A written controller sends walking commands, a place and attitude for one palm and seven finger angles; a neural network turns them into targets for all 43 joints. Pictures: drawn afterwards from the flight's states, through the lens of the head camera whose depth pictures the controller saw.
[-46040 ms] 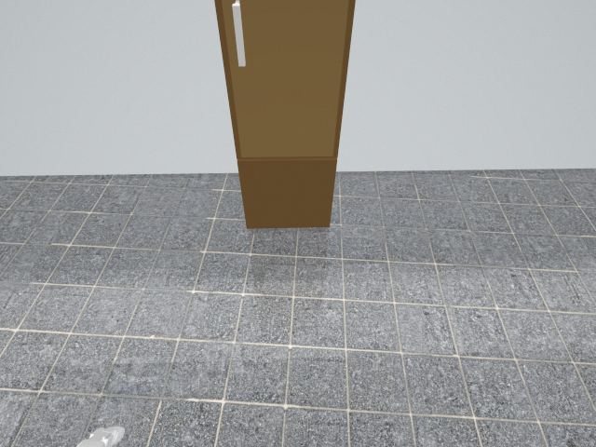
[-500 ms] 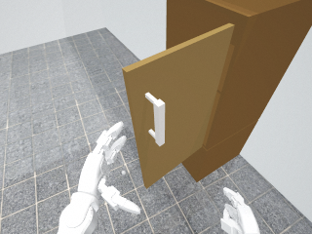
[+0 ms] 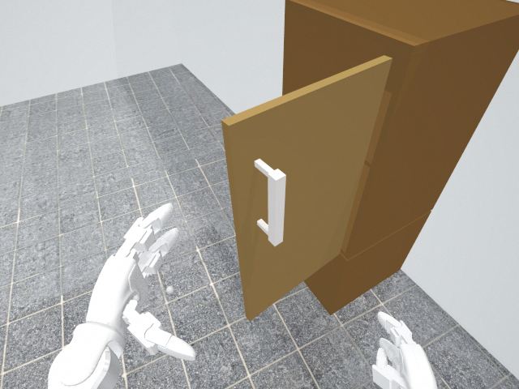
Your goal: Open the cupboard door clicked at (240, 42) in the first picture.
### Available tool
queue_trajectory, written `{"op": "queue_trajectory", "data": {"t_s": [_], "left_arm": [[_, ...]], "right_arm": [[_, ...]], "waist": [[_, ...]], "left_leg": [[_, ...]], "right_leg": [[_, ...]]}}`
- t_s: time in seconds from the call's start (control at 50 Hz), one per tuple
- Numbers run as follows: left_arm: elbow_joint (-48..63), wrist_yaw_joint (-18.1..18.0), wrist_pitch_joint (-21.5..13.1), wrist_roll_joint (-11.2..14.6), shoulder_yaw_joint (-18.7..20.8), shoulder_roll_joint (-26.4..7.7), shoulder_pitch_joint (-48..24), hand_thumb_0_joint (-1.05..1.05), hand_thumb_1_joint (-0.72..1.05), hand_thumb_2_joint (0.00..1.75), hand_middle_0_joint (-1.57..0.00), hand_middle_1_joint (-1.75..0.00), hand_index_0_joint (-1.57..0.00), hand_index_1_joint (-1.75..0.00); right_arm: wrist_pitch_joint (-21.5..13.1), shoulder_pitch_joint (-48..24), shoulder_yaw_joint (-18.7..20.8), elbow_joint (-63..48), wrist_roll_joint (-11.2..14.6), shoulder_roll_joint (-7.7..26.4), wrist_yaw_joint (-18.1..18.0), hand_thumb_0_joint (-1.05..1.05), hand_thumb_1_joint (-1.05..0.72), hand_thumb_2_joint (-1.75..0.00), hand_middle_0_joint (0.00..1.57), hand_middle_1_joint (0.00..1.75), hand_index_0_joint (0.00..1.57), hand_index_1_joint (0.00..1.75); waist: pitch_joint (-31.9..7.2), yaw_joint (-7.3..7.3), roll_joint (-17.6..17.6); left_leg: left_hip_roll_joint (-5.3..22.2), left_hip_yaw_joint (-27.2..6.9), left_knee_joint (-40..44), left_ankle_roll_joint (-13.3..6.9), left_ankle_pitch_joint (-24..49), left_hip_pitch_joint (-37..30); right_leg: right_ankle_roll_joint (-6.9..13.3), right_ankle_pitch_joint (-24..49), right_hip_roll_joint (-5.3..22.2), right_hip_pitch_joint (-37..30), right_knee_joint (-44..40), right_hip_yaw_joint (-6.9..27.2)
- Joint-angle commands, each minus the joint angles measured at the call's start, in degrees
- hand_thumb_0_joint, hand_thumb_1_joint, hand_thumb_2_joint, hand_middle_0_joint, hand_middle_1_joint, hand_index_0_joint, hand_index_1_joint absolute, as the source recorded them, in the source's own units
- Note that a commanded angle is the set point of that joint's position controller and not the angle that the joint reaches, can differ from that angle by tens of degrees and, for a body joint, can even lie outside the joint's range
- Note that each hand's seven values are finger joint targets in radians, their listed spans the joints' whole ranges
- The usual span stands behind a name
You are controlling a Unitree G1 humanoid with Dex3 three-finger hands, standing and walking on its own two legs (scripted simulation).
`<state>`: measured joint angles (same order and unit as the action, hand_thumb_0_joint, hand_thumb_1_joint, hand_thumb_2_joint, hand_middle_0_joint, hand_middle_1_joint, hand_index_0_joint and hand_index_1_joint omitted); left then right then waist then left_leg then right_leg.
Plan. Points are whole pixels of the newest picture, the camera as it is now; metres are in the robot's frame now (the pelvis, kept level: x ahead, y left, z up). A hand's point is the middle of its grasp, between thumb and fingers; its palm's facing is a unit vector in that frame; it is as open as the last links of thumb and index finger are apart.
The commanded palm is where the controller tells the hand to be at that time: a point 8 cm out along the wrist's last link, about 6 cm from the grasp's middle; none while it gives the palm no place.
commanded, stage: draw the hand back to the body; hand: left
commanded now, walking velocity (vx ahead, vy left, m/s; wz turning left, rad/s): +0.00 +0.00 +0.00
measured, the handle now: (268, 204) +0.38 +0.03 +0.11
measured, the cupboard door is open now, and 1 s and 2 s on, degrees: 96 96 96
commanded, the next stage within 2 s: step back with the hand held close in 1.12 s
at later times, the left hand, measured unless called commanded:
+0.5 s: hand (84, 277) +0.20 +0.23 +0.15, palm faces +0.33 -0.87 -0.36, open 12.0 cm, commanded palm +0.15 +0.28 +0.17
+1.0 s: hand (52, 268) +0.20 +0.27 +0.17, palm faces +0.44 -0.81 -0.39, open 7.6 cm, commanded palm +0.15 +0.31 +0.18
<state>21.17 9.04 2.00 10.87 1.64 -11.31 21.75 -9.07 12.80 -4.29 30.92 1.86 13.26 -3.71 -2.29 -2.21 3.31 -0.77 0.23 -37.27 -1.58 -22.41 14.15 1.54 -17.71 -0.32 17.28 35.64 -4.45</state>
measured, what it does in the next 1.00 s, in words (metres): stands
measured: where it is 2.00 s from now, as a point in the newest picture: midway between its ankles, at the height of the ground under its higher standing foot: outside the picture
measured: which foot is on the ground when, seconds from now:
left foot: down 0.00-1.00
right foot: down 0.00-1.00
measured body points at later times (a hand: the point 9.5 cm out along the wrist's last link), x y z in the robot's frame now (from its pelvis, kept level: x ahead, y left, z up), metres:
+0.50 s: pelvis +0.01 +0.01 +0.02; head -0.01 +0.00 +0.47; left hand +0.18 +0.28 +0.17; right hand +0.18 -0.20 -0.07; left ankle -0.03 +0.10 -0.72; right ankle +0.02 -0.10 -0.72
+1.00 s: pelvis +0.01 +0.01 +0.02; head +0.00 +0.00 +0.47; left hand +0.18 +0.31 +0.19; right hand +0.20 -0.21 -0.06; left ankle -0.03 +0.10 -0.72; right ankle +0.02 -0.10 -0.72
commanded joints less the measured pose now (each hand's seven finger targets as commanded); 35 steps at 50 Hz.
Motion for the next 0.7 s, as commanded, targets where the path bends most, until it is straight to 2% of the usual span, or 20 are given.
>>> {"op": "queue_trajectory", "data": {"t_s": [0.0, 0.02, 0.04, 0.06, 0.08, 0.12, 0.14, 0.2, 0.22, 0.24, 0.26, 0.32, 0.34, 0.4, 0.44, 0.46, 0.52, 0.54, 0.6, 0.68], "left_arm": [[14.82, 0.17, -3.71, 2.41, 8.15, -7.09, -7.85, 0.0, -0.36, 0.36, -0.16, -0.3, -0.16, -0.3], [15.11, 0.54, -3.95, 2.66, 8.45, -7.15, -7.78, 0.0, -0.32, 0.37, -0.16, -0.3, -0.16, -0.3], [18.61, -6.43, -6.3, -5.2, 9.01, -14.03, -7.16, 0.0, -0.29, 0.39, -0.16, -0.3, -0.16, -0.3], [18.13, -9.31, -6.95, -5.86, 6.33, -8.93, -4.59, 0.0, -0.26, 0.4, -0.16, -0.3, -0.16, -0.3], [15.72, -10.51, -6.9, -6.1, 5.16, -7.17, -1.38, 0.0, -0.22, 0.42, -0.16, -0.3, -0.16, -0.3], [16.62, -12.28, -7.85, -7.37, 5.52, -7.95, -1.6, 0.0, -0.15, 0.45, -0.16, -0.3, -0.16, -0.3], [15.84, -13.03, -8.23, -7.79, 6.6, -9.24, -1.28, 0.0, -0.12, 0.47, -0.16, -0.3, -0.16, -0.3], [15.68, -14.53, -9.61, -9.11, 6.77, -9.27, -2.92, 0.0, -0.01, 0.51, -0.17, -0.3, -0.17, -0.3], [15.85, -14.91, -9.95, -9.39, 6.92, -9.33, -3.2, 0.0, 0.02, 0.52, -0.17, -0.3, -0.17, -0.3], [15.47, -15.38, -10.23, -9.55, 8.06, -10.7, -3.15, 0.0, 0.06, 0.54, -0.17, -0.3, -0.17, -0.3], [15.81, -15.68, -10.6, -9.53, 8.38, -10.41, -3.05, 0.0, 0.09, 0.55, -0.17, -0.3, -0.17, -0.3], [15.37, -16.25, -11.14, -9.56, 11.71, -12.35, -0.6, 0.0, 0.2, 0.6, -0.18, -0.3, -0.18, -0.3], [14.62, -16.42, -11.24, -9.69, 13.1, -13.63, -0.26, 0.0, 0.23, 0.62, -0.18, -0.3, -0.18, -0.3], [15.88, -16.42, -11.63, -9.46, 14.23, -13.34, 0.83, 0.0, 0.34, 0.66, -0.18, -0.3, -0.18, -0.3], [14.92, -16.51, -11.56, -9.44, 16.18, -14.73, 1.7, 0.0, 0.41, 0.69, -0.18, -0.3, -0.18, -0.3], [15.25, -16.46, -11.68, -9.39, 15.82, -13.95, 1.15, 0.0, 0.44, 0.7, -0.18, -0.3, -0.18, -0.3], [15.05, -16.52, -11.74, -9.25, 17.79, -15.02, 1.26, 0.0, 0.55, 0.75, -0.19, -0.3, -0.19, -0.3], [15.07, -16.63, -11.81, -9.32, 18.91, -16.28, 0.72, 0.0, 0.58, 0.76, -0.19, -0.3, -0.19, -0.3], [15.19, -16.74, -11.97, -9.0, 20.45, -16.49, 0.76, 0.0, 0.69, 0.81, -0.19, -0.3, -0.19, -0.3], [13.73, -16.95, -12.0, -8.64, 23.8, -18.44, 0.43, 0.0, 0.83, 0.87, -0.2, -0.3, -0.2, -0.3]], "right_arm": [[-4.0, -8.05, 2.26, -10.03, -0.17, 4.89, -0.75, 0.0, -0.9, -0.9, 0.2, 0.3, 0.2, 0.3], [-4.17, -7.82, 2.24, -9.77, -0.1, 4.95, -0.77, 0.0, -0.9, -0.9, 0.2, 0.3, 0.2, 0.3], [-4.03, -7.35, 2.71, -8.97, -1.32, 4.52, -1.39, 0.0, -0.9, -0.9, 0.2, 0.3, 0.2, 0.3], [-4.17, -7.7, 2.27, -8.72, -1.96, 3.81, -1.38, 0.0, -0.9, -0.9, 0.2, 0.3, 0.2, 0.3], [-4.15, -7.06, 2.23, -8.24, -2.07, 3.98, -1.21, 0.0, -0.9, -0.9, 0.2, 0.3, 0.2, 0.3], [-3.62, -7.33, 2.34, -7.27, -2.21, 4.35, -0.81, 0.0, -0.9, -0.9, 0.2, 0.3, 0.2, 0.3], [-3.47, -7.59, 2.54, -6.89, -2.28, 4.66, -0.77, 0.0, -0.9, -0.9, 0.2, 0.3, 0.2, 0.3], [-3.14, -7.69, 2.71, -6.25, -2.44, 4.65, -0.74, 0.0, -0.9, -0.9, 0.2, 0.3, 0.2, 0.3], [-3.03, -7.91, 2.75, -6.19, -2.47, 4.62, -0.71, 0.0, -0.9, -0.9, 0.2, 0.3, 0.2, 0.3], [-3.05, -8.18, 2.88, -5.77, -2.5, 4.93, -0.83, 0.0, -0.9, -0.9, 0.2, 0.3, 0.2, 0.3], [-3.0, -8.32, 2.85, -5.79, -2.61, 4.62, -0.94, 0.0, -0.9, -0.9, 0.2, 0.3, 0.2, 0.3], [-2.46, -8.54, 3.18, -5.19, -2.79, 4.66, -1.04, 0.0, -0.9, -0.9, 0.2, 0.3, 0.2, 0.3], [-2.28, -8.96, 3.36, -4.79, -2.64, 4.85, -1.09, 0.0, -0.9, -0.9, 0.2, 0.3, 0.2, 0.3], [-1.88, -8.73, 3.61, -4.5, -2.76, 4.74, -0.92, 0.0, -0.9, -0.9, 0.2, 0.3, 0.2, 0.3], [-1.59, -8.98, 3.9, -4.11, -2.64, 5.12, -0.7, 0.0, -0.9, -0.9, 0.2, 0.3, 0.2, 0.3], [-1.52, -8.9, 3.8, -4.06, -2.67, 4.94, -0.6, 0.0, -0.9, -0.9, 0.2, 0.3, 0.2, 0.3], [-1.24, -8.84, 4.26, -3.71, -2.48, 5.22, -0.52, 0.0, -0.9, -0.9, 0.2, 0.3, 0.2, 0.3], [-1.19, -9.05, 4.45, -3.59, -2.32, 5.52, -0.51, 0.0, -0.9, -0.9, 0.2, 0.3, 0.2, 0.3], [-1.05, -8.8, 4.62, -3.36, -2.28, 5.33, -0.49, 0.0, -0.9, -0.9, 0.2, 0.3, 0.2, 0.3], [-0.68, -8.84, 4.81, -2.89, -2.18, 5.39, -0.51, 0.0, -0.9, -0.9, 0.2, 0.3, 0.2, 0.3]], "waist": [[-5.36, -0.94, -3.16], [-5.54, -0.85, -2.4], [-4.41, -1.19, -3.1], [-1.97, -0.44, -2.3], [0.38, -0.15, -3.93], [-0.11, -0.25, 0.23], [0.08, -0.44, -0.64], [0.63, -0.13, 0.06], [0.76, -0.17, 0.89], [1.05, -0.31, 0.22], [0.44, -0.43, -0.5], [-1.02, -1.2, -1.92], [-0.56, -1.34, -1.65], [-2.04, -1.49, 0.29], [-1.38, -1.65, -0.13], [-1.06, -1.5, -0.11], [-0.03, -1.54, -0.03], [-0.12, -1.6, -0.28], [-0.68, -1.7, 1.05], [0.79, -1.97, 1.36]], "left_leg": [[-0.09, -2.08, 7.07, 0.6, 13.12, 1.75], [-0.03, -2.06, 7.21, 0.74, 14.08, 1.16], [0.59, -1.67, 9.33, 0.17, 12.94, 1.46], [0.43, -1.62, 10.17, 0.25, 12.51, 1.16], [0.68, -1.79, 10.49, 0.32, 12.48, 1.47], [0.96, -1.62, 11.73, 0.47, 14.91, -0.54], [1.08, -1.73, 12.4, 0.52, 14.77, -0.96], [1.4, -1.85, 14.53, 0.72, 14.35, -2.45], [1.52, -2.02, 15.39, 0.8, 13.49, -3.04], [1.55, -2.18, 15.89, 0.76, 12.69, -3.14], [1.56, -2.29, 16.57, 0.71, 12.65, -3.39], [1.6, -2.06, 17.22, 0.74, 16.35, -4.21], [1.72, -1.92, 17.32, 0.81, 16.51, -4.53], [1.81, -1.6, 17.53, 1.16, 21.52, -5.84], [1.97, -1.56, 17.47, 1.3, 22.6, -5.87], [2.01, -1.75, 17.86, 1.48, 23.05, -5.62], [2.22, -1.67, 18.04, 1.63, 24.39, -6.0], [2.26, -1.65, 17.85, 1.62, 24.27, -6.33], [2.26, -1.56, 18.12, 1.8, 25.23, -6.86], [2.34, -1.58, 18.63, 2.11, 24.67, -6.24]], "right_leg": [[-0.28, 9.82, 0.38, -6.46, -6.17, 2.01], [-0.2, 10.97, 0.25, -6.58, -6.05, 1.6], [-0.03, 8.78, 1.11, -8.7, -9.19, 3.29], [-0.07, 7.74, 1.31, -8.35, -10.55, 3.33], [-0.17, 7.62, 1.3, -7.51, -10.9, 2.88], [0.0, 9.96, 1.21, -9.1, -11.37, 2.71], [0.03, 9.53, 1.04, -9.86, -12.05, 2.63], [0.05, 8.21, 0.88, -10.48, -12.98, 2.32], [0.07, 7.06, 0.78, -10.56, -13.38, 2.25], [0.15, 6.3, 0.73, -11.06, -13.96, 2.37], [0.09, 6.2, 0.87, -11.85, -14.11, 2.24], [0.15, 9.66, 0.8, -14.67, -14.26, 2.27], [0.2, 9.81, 0.68, -14.83, -14.65, 2.53], [0.18, 14.21, 0.75, -16.61, -14.46, 2.55], [0.19, 15.01, 0.5, -16.88, -14.88, 2.71], [0.18, 14.99, 0.57, -17.04, -14.81, 2.51], [0.11, 15.53, 0.29, -16.58, -15.14, 2.48], [0.13, 15.47, 0.12, -16.63, -15.39, 2.66], [0.09, 15.82, 0.28, -16.84, -15.43, 2.7], [0.21, 15.41, 0.2, -16.89, -15.79, 2.67]]}}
